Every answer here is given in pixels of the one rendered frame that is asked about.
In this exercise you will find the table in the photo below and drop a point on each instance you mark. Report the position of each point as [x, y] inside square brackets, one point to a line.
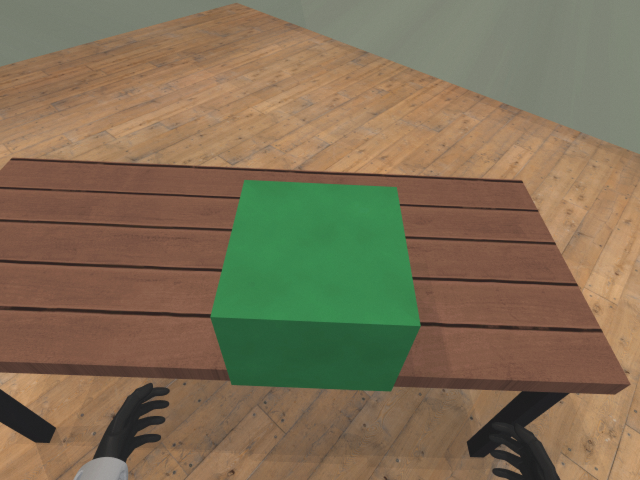
[112, 268]

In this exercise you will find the left robot forearm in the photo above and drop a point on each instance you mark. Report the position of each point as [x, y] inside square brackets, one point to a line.
[103, 468]

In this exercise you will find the carton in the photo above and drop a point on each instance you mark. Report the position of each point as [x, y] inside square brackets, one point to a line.
[316, 289]

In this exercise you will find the left robot hand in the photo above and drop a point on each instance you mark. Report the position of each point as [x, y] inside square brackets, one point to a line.
[118, 440]

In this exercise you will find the right robot hand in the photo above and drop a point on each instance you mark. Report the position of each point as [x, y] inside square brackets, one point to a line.
[533, 463]

